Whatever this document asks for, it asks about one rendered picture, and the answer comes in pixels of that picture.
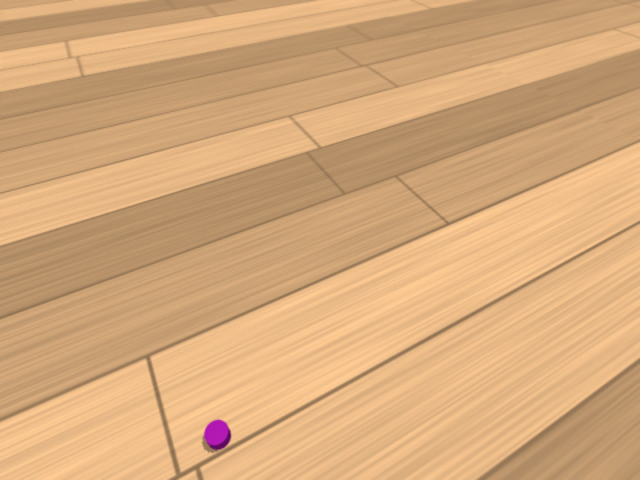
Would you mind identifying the tin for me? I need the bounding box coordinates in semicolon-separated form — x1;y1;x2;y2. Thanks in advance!
204;420;231;450

